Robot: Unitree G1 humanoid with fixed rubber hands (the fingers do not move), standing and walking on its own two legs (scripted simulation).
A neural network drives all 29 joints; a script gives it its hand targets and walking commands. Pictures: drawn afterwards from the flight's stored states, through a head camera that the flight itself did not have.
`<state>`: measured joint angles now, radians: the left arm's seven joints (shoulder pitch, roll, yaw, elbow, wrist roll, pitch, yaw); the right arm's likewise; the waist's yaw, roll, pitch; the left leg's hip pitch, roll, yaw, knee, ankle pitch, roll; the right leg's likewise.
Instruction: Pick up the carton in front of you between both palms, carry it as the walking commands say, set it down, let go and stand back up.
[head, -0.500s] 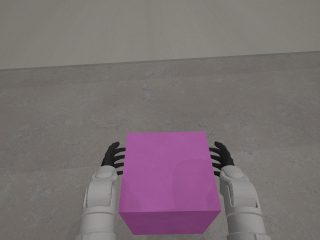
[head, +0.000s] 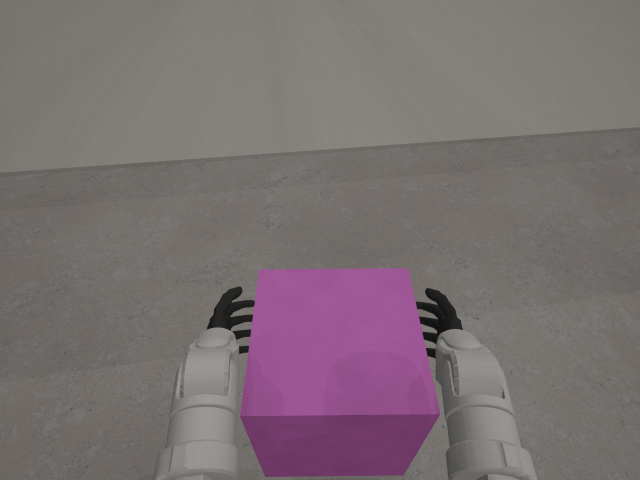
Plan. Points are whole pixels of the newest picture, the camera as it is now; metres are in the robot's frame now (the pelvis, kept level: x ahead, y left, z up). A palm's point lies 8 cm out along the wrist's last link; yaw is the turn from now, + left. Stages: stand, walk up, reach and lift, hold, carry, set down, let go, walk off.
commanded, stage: set down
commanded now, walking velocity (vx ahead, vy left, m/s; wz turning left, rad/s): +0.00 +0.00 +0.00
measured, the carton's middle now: (334, 376) +0.30 +0.00 -0.04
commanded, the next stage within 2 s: none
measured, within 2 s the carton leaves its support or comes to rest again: neither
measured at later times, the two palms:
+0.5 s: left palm (240, 363) +0.34 +0.15 -0.08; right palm (420, 358) +0.36 -0.15 -0.08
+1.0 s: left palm (241, 390) +0.38 +0.17 -0.23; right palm (390, 375) +0.42 -0.12 -0.24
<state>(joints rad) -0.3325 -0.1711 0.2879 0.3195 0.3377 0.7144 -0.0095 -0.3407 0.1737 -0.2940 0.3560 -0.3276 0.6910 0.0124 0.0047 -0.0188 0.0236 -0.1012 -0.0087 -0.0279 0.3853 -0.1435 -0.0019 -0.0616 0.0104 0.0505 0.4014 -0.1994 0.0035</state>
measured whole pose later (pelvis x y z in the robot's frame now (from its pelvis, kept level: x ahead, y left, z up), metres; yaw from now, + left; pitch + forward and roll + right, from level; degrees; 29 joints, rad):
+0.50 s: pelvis -0.01 -0.01 -0.03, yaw -2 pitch +12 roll +1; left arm -0.55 -0.21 0.53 0.52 0.42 0.30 0.00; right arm -0.60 0.16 -0.47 0.63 -0.42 0.27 0.02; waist 0.04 -0.02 0.09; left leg -0.68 -0.05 -0.07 0.71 -0.24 -0.01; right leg -0.67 0.06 0.11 0.75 -0.30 0.00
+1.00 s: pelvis -0.03 -0.01 -0.16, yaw -2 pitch +41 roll +1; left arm -0.72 -0.14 0.56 0.53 0.27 0.25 0.02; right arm -0.82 0.08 -0.39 0.69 -0.27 0.23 -0.04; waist 0.08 -0.05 -0.21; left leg -1.59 -0.07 -0.10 1.29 -0.41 -0.05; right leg -1.58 0.12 0.09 1.32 -0.45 0.01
